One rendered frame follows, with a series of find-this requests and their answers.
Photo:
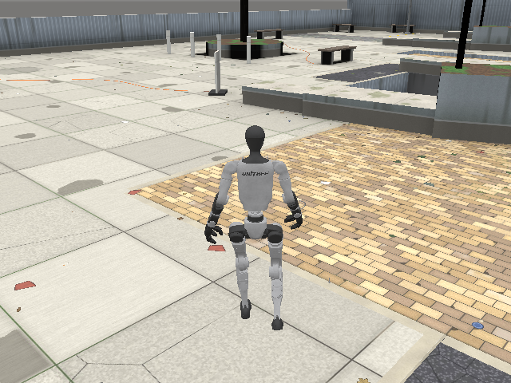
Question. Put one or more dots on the right robot hand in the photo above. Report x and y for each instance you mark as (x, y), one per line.
(292, 218)

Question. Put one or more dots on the robot left forearm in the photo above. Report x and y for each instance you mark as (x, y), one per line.
(215, 213)

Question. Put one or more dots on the left robot upper arm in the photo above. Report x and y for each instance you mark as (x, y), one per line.
(225, 183)

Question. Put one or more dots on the robot left shin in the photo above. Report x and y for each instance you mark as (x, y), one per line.
(242, 281)

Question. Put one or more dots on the right robot upper arm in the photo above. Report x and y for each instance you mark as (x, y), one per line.
(284, 180)

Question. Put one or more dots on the robot right forearm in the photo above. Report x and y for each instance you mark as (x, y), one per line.
(294, 207)

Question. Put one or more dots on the right robot foot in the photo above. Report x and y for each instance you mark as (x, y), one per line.
(277, 324)

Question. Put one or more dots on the left robot hand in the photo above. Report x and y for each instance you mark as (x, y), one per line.
(210, 231)

